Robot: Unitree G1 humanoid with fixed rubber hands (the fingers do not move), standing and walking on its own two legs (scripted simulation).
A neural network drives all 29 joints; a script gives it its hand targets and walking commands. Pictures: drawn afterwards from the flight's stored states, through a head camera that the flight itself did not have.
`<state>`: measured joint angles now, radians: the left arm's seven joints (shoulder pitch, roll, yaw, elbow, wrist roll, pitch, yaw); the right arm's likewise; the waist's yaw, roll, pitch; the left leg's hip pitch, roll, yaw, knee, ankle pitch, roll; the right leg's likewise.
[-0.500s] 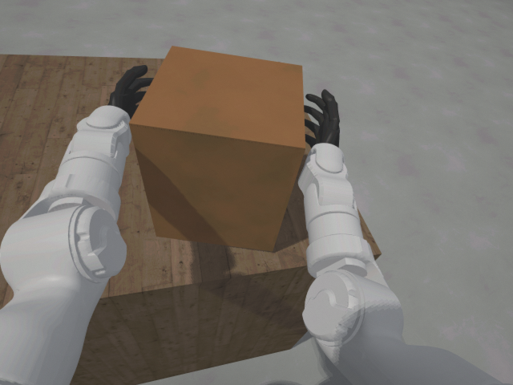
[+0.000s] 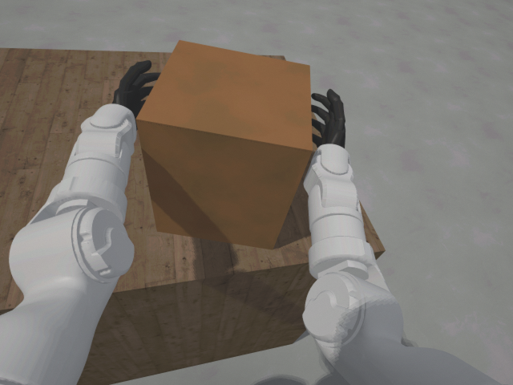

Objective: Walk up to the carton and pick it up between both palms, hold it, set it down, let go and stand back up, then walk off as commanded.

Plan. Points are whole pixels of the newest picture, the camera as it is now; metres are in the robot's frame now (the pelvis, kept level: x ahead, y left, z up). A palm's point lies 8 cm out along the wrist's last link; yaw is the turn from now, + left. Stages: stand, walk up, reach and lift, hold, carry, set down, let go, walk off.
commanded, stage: set down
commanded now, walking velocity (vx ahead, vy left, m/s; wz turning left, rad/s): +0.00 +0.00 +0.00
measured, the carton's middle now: (229, 152) +0.46 +0.00 +0.10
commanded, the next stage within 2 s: none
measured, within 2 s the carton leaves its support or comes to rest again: neither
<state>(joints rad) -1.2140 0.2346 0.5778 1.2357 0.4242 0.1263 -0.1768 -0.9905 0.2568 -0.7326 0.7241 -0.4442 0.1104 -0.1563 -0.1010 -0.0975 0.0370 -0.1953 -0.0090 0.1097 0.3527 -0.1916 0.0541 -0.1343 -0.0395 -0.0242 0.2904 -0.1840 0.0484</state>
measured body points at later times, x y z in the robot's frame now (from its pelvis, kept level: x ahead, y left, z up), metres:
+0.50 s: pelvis +0.00 +0.00 +0.00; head +0.04 +0.04 +0.45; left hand +0.49 +0.15 +0.16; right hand +0.43 -0.15 +0.16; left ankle +0.00 +0.08 -0.75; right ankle -0.02 -0.15 -0.75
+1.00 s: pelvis +0.00 +0.00 -0.01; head +0.05 +0.05 +0.44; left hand +0.51 +0.17 +0.15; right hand +0.45 -0.16 +0.15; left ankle +0.00 +0.08 -0.75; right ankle -0.02 -0.15 -0.75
